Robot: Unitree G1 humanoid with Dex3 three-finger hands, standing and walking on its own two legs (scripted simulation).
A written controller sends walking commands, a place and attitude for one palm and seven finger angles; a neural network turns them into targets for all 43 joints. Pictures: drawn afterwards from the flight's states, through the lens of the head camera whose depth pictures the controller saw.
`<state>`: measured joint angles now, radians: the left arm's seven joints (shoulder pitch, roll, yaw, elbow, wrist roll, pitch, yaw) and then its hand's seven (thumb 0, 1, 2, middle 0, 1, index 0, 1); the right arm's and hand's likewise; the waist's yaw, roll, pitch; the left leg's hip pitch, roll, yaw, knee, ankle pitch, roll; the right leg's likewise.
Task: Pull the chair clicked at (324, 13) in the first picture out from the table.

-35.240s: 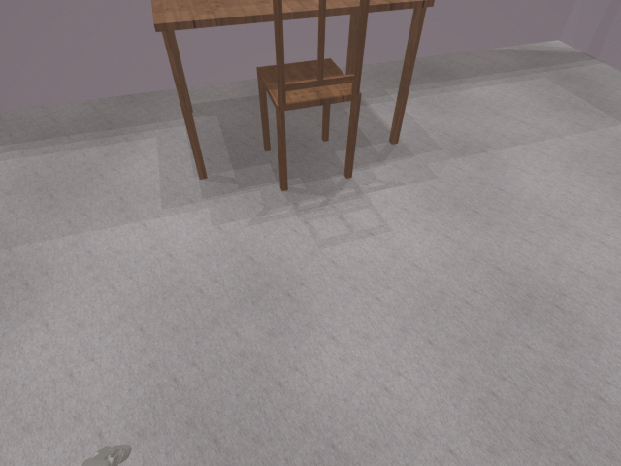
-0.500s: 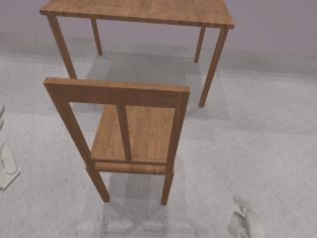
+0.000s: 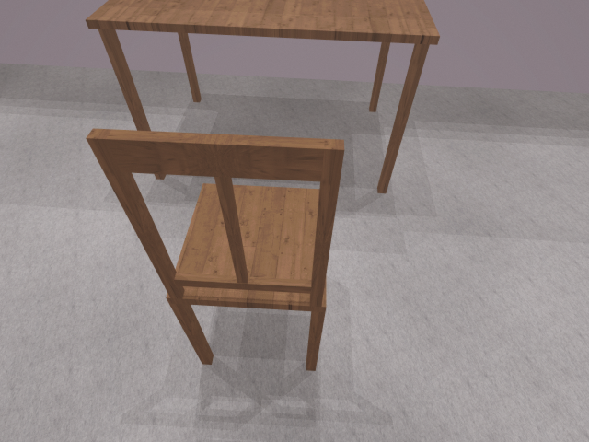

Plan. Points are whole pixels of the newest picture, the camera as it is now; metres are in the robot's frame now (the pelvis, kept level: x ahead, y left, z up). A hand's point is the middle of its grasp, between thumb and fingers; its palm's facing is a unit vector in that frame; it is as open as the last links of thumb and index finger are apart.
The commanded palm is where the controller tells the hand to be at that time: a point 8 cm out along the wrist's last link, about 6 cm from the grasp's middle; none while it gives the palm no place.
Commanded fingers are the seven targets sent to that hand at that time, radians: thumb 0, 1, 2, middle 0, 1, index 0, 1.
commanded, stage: let the arm hang, fingers relaxed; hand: left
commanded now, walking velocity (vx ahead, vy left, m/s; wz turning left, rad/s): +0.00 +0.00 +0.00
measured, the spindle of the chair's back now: (234, 235) +0.47 +0.14 -0.06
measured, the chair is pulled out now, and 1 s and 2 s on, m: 0.66 0.66 0.66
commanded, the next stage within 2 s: look to check the result in 0.60 s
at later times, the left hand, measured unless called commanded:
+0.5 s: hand out of the picture +0.01 +0.16 -0.17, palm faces +0.02 -0.98 -0.19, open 7.3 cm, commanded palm none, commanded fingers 0.00 0.90 0.90 -0.20 -0.30 -0.20 -0.30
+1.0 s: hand out of the picture +0.01 +0.17 -0.17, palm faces +0.02 -0.98 -0.20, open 7.3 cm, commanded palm none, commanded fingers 0.00 0.90 0.90 -0.20 -0.30 -0.20 -0.30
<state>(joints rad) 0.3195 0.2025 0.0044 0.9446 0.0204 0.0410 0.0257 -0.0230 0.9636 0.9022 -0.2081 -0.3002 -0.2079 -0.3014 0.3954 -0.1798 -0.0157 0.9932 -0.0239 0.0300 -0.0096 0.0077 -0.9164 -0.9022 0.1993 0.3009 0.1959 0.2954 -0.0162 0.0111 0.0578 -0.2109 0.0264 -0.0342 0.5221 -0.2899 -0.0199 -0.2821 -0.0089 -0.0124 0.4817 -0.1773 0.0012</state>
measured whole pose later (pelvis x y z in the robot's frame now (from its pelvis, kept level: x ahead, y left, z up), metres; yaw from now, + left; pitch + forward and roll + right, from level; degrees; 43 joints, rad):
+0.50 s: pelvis +0.00 -0.01 +0.00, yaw +0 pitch -1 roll +0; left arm 0.30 0.13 0.00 1.06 0.01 0.02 0.04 0.02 0.93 0.90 -0.20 -0.30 -0.20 -0.30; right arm 0.37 -0.10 0.00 1.05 -0.02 0.00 -0.03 0.00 -0.91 -0.90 0.20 0.30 0.20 0.30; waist -0.01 0.01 0.05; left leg -0.19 0.03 -0.03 0.49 -0.28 -0.03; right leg -0.28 -0.01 -0.01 0.48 -0.18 0.00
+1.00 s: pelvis +0.01 +0.00 +0.00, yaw +0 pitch -1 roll +0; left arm 0.29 0.14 0.00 1.06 0.01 0.01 0.04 0.01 0.92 0.90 -0.20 -0.30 -0.20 -0.30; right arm 0.35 -0.11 0.00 1.06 -0.01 0.00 -0.03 0.00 -0.91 -0.90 0.20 0.30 0.20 0.30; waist -0.01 0.01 0.07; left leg -0.17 0.03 -0.03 0.47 -0.28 -0.03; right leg -0.26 -0.01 -0.01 0.47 -0.18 0.00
